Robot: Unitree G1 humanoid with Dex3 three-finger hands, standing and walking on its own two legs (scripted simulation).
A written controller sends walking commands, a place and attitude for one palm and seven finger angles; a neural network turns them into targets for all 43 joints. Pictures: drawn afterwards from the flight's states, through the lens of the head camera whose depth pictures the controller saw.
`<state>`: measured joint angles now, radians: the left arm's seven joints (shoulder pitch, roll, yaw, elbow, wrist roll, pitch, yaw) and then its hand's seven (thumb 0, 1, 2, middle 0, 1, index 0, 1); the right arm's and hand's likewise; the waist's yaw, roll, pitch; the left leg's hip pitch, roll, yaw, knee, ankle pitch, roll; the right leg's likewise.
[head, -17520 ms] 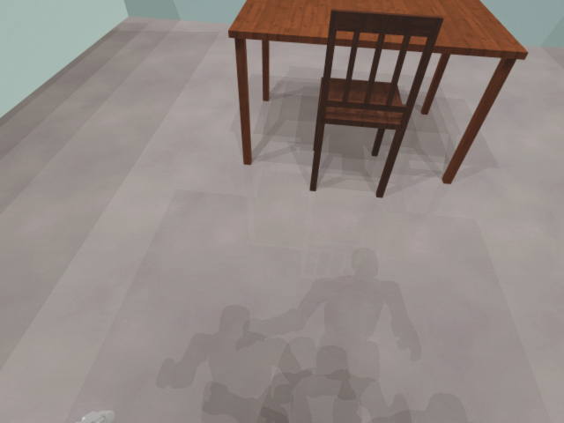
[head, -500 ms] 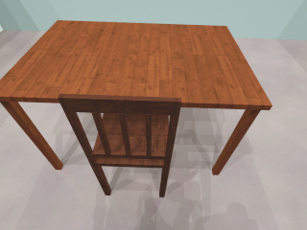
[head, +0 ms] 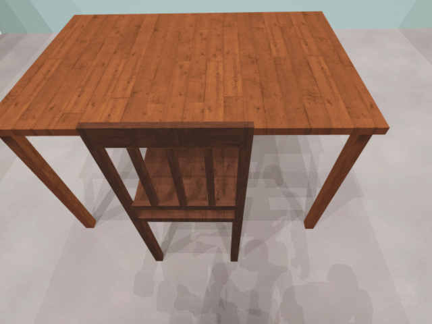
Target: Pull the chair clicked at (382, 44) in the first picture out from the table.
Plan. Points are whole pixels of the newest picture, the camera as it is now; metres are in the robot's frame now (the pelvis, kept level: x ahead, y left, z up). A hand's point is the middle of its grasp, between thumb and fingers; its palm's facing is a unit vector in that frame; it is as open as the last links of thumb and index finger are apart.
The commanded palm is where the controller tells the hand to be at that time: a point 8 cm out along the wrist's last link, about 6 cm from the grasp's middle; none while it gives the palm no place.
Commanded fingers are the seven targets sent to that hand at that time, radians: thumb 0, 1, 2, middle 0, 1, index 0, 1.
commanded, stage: raise the hand toward the chair's back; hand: left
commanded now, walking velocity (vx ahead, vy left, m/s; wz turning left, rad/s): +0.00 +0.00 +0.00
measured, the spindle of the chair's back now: (177, 178) +0.49 +0.13 -0.11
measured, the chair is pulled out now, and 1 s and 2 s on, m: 0.00 0.00 0.00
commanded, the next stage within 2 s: aim the fingers beside a spindle in 1.98 s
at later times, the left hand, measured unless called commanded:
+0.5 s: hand (116, 318) +0.15 +0.19 -0.06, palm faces +0.16 -0.98 -0.07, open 11.0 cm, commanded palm +0.13 +0.23 -0.06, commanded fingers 0.00 0.15 0.58 -0.13 -0.18 -0.13 -0.18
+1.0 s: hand (121, 299) +0.18 +0.19 -0.07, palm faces -0.04 -1.00 -0.04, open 15.2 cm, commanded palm +0.15 +0.26 -0.05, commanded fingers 0.00 -0.43 0.33 -0.07 -0.09 -0.07 -0.09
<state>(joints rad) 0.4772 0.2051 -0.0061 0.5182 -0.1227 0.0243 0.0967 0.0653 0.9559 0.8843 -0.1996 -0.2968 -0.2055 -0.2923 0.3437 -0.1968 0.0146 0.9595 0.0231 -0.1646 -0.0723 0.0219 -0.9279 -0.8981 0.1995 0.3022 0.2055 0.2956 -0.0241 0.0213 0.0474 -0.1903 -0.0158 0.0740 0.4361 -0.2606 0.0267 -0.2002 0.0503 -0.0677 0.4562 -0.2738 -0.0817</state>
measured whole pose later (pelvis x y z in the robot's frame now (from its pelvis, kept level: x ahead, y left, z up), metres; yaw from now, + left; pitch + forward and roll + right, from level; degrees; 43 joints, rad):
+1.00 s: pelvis -0.05 +0.02 -0.10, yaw +0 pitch +18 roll -2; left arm 0.39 0.24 0.09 -0.05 -0.23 -0.39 -0.22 0.00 -0.21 0.42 -0.08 -0.13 -0.09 -0.12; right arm 0.22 -0.27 -0.02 0.56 0.01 -0.23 -0.04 0.01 -0.91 -0.90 0.20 0.30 0.20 0.30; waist 0.00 0.01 -0.13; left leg -1.00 -0.01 0.02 1.23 -0.54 0.05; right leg -0.97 0.03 -0.12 1.18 -0.53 -0.07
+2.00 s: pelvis -0.04 +0.02 -0.09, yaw +1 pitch +16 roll -2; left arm 0.28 0.29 0.21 0.04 -0.29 -0.30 -0.29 -0.01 -0.50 0.30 -0.06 -0.08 -0.06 -0.08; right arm 0.21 -0.25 0.04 0.56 0.01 -0.23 -0.04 0.01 -0.90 -0.90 0.20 0.30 0.21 0.30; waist 0.00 0.03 -0.13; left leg -0.92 -0.01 0.01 1.15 -0.52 0.05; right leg -0.88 0.04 -0.13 1.10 -0.50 -0.07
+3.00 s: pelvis -0.04 +0.01 -0.11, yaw +1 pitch +20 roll -1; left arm -0.04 0.16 0.04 0.26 -0.15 -0.34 -0.09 -0.01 -0.50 0.30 -0.06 -0.08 -0.06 -0.08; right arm 0.19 -0.24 0.03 0.60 -0.01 -0.20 -0.01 0.01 -0.90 -0.90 0.20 0.30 0.21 0.30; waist -0.01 0.03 -0.15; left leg -1.04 -0.01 0.02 1.23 -0.54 0.04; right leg -1.01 0.03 -0.12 1.20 -0.54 -0.08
